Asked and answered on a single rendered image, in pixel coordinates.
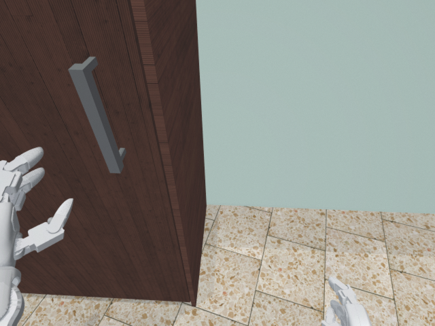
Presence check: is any wardrobe door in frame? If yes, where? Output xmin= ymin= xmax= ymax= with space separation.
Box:
xmin=0 ymin=0 xmax=190 ymax=302

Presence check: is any robot left forearm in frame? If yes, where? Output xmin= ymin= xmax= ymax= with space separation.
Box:
xmin=0 ymin=266 xmax=24 ymax=326

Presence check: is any robot left hand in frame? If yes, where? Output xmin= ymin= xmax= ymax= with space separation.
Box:
xmin=0 ymin=147 xmax=73 ymax=267

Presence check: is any handle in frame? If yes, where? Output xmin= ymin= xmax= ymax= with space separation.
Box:
xmin=68 ymin=56 xmax=126 ymax=173

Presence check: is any robot right hand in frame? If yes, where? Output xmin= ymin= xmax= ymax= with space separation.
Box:
xmin=321 ymin=276 xmax=372 ymax=326

